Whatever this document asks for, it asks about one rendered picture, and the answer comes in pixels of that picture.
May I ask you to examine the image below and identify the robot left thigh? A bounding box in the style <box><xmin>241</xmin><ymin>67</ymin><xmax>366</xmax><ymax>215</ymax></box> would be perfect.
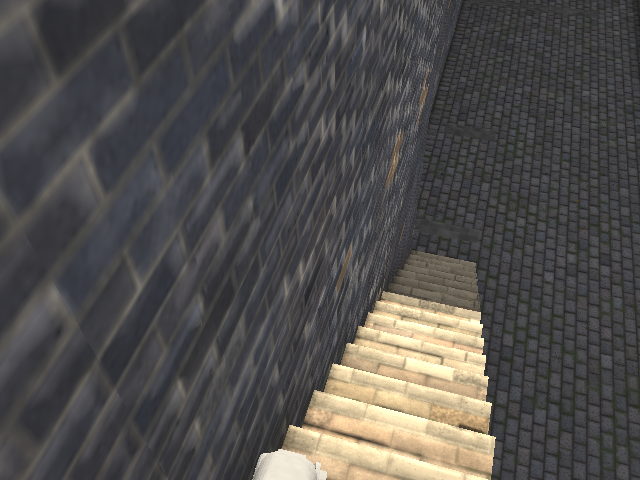
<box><xmin>253</xmin><ymin>449</ymin><xmax>327</xmax><ymax>480</ymax></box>

